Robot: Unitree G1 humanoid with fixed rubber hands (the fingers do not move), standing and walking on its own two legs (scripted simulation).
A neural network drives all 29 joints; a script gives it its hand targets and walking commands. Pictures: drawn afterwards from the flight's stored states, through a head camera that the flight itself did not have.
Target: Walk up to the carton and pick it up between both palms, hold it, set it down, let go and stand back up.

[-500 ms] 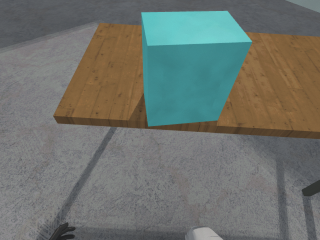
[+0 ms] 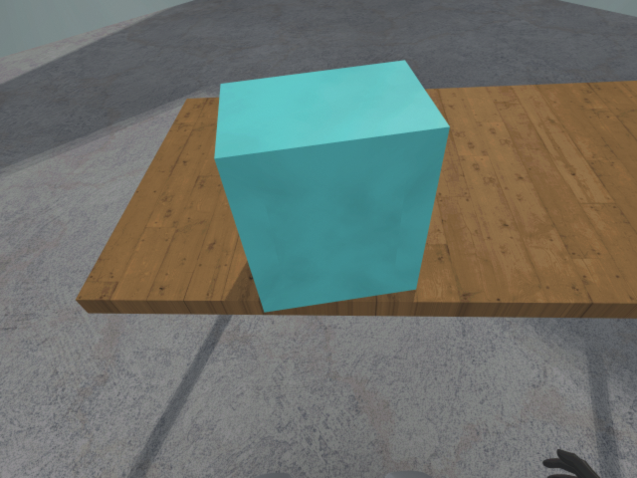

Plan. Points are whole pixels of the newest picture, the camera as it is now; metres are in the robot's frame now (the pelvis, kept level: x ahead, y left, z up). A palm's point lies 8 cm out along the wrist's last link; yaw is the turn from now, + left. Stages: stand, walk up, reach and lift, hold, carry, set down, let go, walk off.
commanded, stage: walk up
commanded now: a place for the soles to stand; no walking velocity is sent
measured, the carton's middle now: (328, 197) +0.45 +0.01 +0.10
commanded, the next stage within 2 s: reach and lift in 1.96 s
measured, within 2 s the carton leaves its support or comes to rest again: neither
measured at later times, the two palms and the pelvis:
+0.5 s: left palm out of the picture +0.13 +0.32 -0.10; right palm out of the picture +0.12 -0.26 -0.06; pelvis +0.03 +0.03 +0.00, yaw -1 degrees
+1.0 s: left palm out of the picture +0.14 +0.30 -0.09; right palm (587, 463) +0.15 -0.28 -0.06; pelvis +0.03 +0.01 +0.00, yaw -2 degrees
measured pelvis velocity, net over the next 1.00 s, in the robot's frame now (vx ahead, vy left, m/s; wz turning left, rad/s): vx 0.03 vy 0.01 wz -0.03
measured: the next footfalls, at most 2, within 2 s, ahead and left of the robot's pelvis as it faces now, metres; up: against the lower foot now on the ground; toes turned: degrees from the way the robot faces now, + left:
left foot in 0.22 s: +0.10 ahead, +0.15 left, +0.00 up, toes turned +1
right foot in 0.54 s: +0.09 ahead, -0.12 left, +0.00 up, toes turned +2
